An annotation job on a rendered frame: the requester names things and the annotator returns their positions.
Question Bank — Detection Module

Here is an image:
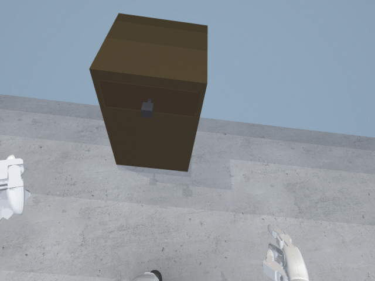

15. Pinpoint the cabinet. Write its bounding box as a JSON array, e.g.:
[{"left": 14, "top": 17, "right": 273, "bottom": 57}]
[{"left": 89, "top": 13, "right": 207, "bottom": 172}]

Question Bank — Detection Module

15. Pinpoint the left robot hand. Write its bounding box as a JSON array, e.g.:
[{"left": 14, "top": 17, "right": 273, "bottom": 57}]
[{"left": 0, "top": 155, "right": 30, "bottom": 220}]

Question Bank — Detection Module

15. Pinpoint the drawer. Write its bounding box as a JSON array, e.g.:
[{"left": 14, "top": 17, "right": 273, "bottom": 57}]
[{"left": 99, "top": 80, "right": 199, "bottom": 116}]

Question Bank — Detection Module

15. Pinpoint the right robot hand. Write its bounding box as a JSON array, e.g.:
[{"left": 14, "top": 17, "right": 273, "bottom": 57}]
[{"left": 263, "top": 224, "right": 309, "bottom": 281}]

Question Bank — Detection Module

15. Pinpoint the handle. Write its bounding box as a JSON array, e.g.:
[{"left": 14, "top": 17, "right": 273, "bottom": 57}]
[{"left": 141, "top": 99, "right": 154, "bottom": 118}]

